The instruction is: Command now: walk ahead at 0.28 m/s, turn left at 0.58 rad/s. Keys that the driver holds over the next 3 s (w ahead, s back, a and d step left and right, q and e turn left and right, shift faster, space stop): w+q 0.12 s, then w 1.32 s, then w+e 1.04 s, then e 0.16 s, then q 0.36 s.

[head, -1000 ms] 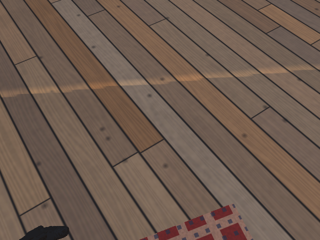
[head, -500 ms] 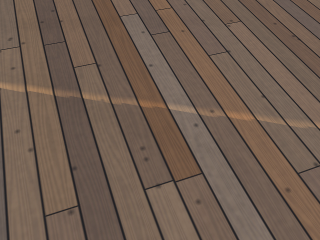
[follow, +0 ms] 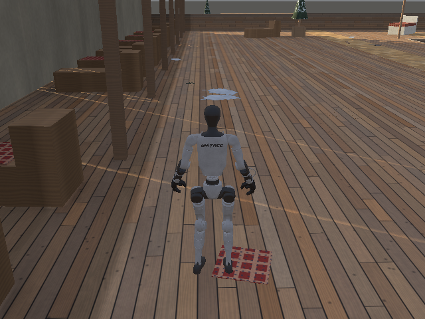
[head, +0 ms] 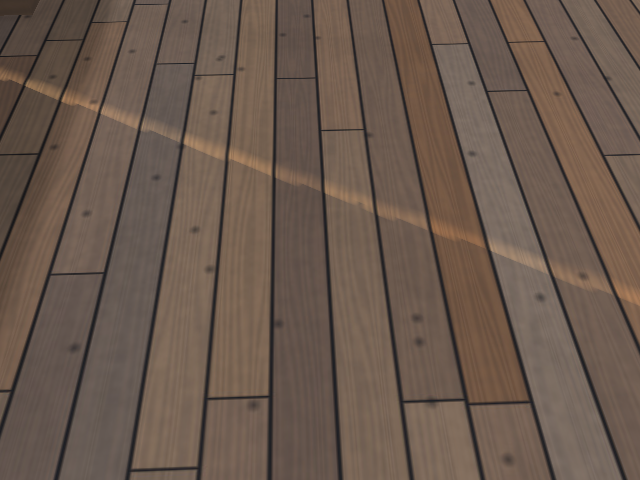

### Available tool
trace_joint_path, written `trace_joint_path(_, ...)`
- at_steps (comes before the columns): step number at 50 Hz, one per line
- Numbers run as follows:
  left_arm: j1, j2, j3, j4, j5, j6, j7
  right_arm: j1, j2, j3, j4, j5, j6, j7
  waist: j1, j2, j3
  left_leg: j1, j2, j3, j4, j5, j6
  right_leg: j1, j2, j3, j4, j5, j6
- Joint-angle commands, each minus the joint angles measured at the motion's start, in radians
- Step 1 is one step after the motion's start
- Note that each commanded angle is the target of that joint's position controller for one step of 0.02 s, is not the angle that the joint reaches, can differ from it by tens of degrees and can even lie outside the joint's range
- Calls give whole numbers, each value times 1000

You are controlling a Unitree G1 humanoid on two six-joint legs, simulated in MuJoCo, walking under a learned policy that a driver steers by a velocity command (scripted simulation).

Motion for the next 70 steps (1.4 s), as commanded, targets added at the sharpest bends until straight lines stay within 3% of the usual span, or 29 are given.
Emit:
trace_joint_path(1,214,255,60,4,46,-30,-6,-62,-63,-10,-142,13,-33,3,66,-257,-38,-487,-12,22,320,-297,15,351,-440,592,-264,-325,-229)
trace_joint_path(2,150,200,48,-20,37,-40,-6,-77,-138,-26,-137,9,-43,6,54,-197,40,-547,85,11,438,-213,-2,305,-446,574,-277,-411,-253)
trace_joint_path(3,106,141,32,-33,18,-40,2,-68,-163,-38,-120,7,-43,12,47,-184,73,-569,104,27,475,-131,-16,296,-388,464,-281,-385,-215)
trace_joint_path(6,112,107,13,-36,17,-38,19,-74,-107,-30,-114,4,-52,32,59,-147,78,-562,151,68,528,46,-52,278,-308,240,-301,-131,-157)
trace_joint_path(9,184,110,10,-9,24,-47,12,-98,-46,-9,-137,7,-66,41,81,-123,68,-536,151,98,470,144,-70,257,-279,120,-323,31,-178)
trace_joint_path(13,204,143,11,5,9,-41,3,-182,-10,14,-177,1,-78,56,98,-124,92,-427,162,179,217,247,-73,213,-256,2,-332,161,-178)
trace_joint_path(17,262,185,17,33,-14,-29,-6,-234,-19,16,-202,10,-85,77,100,-135,112,-294,143,241,50,210,-30,225,-302,-17,-316,240,-172)
trace_joint_path(19,260,205,19,42,-19,-20,-7,-176,-58,-3,-196,9,-86,78,40,-156,74,-169,102,265,-13,174,15,263,-319,-35,-228,503,-154)
trace_joint_path(21,264,183,7,46,-14,-17,-1,92,-134,-49,-115,4,-79,64,-108,-121,-101,241,60,285,-63,232,75,166,-252,-129,112,746,-100)
trace_joint_path(22,272,113,-19,11,12,-26,-1,253,-210,-70,-89,-10,-68,46,-159,22,-247,584,270,11,-46,166,151,-123,-188,-157,455,428,-50)
trace_joint_path(23,343,19,-52,-12,19,-50,-7,269,-270,-68,-84,-13,-71,47,-86,270,-390,716,492,-503,-223,-16,286,-363,-26,-48,747,-317,-14)
trace_joint_path(24,260,134,-20,-10,-13,-63,-13,246,-173,-42,-83,-13,-81,54,-120,168,-327,662,471,-506,-278,-56,259,-461,-71,55,856,-305,-25)
trace_joint_path(25,191,150,-15,-40,-29,-69,-17,182,-143,-29,-78,-11,-87,56,-96,150,-174,532,437,-340,-284,29,225,-518,-116,23,857,-221,-39)
trace_joint_path(26,162,133,-19,-41,-15,-71,-12,122,-121,-22,-78,-10,-91,58,-64,77,-106,401,389,-225,-298,121,203,-487,-155,8,802,-133,-43)
trace_joint_path(28,184,116,-15,-31,2,-54,-13,47,-74,-9,-82,-23,-100,63,3,82,-44,224,325,-96,-363,240,190,-386,-197,16,726,-34,-37)
trace_joint_path(33,121,68,-27,-52,16,-15,-9,53,-92,-18,-36,-16,-129,53,31,42,32,140,310,26,-465,341,212,-427,-201,6,547,117,10)
trace_joint_path(38,-59,41,-45,-100,12,-36,-32,115,-126,-26,8,-7,-118,36,-31,31,80,148,273,131,-480,329,167,-380,-148,-37,214,373,11)
trace_joint_path(42,-158,56,-46,-143,6,-44,-52,184,-145,-34,57,4,-104,31,-59,31,101,278,327,121,-433,336,155,-395,-122,-31,94,347,-19)
trace_joint_path(46,-87,102,-28,-141,9,-50,-61,175,-166,-42,78,5,-81,21,1,73,34,395,347,123,-278,657,115,-263,-65,-74,44,183,-76)
trace_joint_path(47,36,135,-7,-107,11,-49,-54,161,-160,-37,78,2,-73,18,68,71,-47,378,305,158,-123,816,91,-90,-27,-111,24,185,-105)
trace_joint_path(48,207,190,15,-66,15,-47,-43,171,-125,-19,67,-10,-70,13,136,43,-182,241,254,196,115,725,55,197,-93,-46,72,224,-150)
trace_joint_path(49,321,296,39,-51,33,-42,-37,301,-19,14,38,-13,-87,22,102,-187,-355,-177,104,226,535,296,-26,620,-366,419,50,61,-319)
trace_joint_path(50,345,228,21,-40,13,-41,-42,275,-33,17,53,-6,-109,26,124,-264,-427,-341,26,86,695,-231,-35,689,-425,721,-134,-73,-361)
trace_joint_path(51,281,178,3,-46,5,-40,-38,177,-115,-5,28,23,-123,34,127,-195,-264,-452,92,63,764,-197,-23,585,-397,591,-158,-149,-304)
trace_joint_path(52,212,150,-5,-59,9,-37,-34,101,-119,-2,6,28,-130,34,106,-122,-155,-460,147,102,727,-108,-11,436,-361,456,-173,-106,-270)
trace_joint_path(54,120,95,-23,-70,29,-41,-35,68,-106,-9,3,0,-120,29,37,-86,-40,-364,221,117,599,19,-13,187,-291,294,-232,60,-243)
trace_joint_path(58,111,113,-16,-48,23,-61,-33,95,-52,1,13,-9,-85,23,-8,-90,-4,-306,243,135,489,109,-49,61,-258,156,-323,218,-268)
trace_joint_path(64,188,149,-9,-7,9,-46,-12,-115,-11,20,-34,-9,-103,37,61,-64,49,-313,212,184,100,425,-67,111,-202,10,-343,283,-216)
trace_joint_path(70,274,175,1,45,-3,-13,-5,-243,-31,18,-85,2,-118,71,93,-76,82,-339,174,187,-63,359,-23,300,-287,41,-262,313,-199)
Next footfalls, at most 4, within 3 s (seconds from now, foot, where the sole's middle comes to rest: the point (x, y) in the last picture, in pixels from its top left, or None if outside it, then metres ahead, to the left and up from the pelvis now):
0.42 left None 0.29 0.20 -0.77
0.96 right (320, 405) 0.65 0.02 -0.77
1.48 left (201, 309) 0.90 0.31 -0.77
2.04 right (296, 218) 1.20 0.08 -0.77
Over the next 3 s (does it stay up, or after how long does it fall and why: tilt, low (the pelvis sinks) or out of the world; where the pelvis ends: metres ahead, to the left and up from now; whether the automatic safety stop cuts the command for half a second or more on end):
stays up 1.46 0.10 0.00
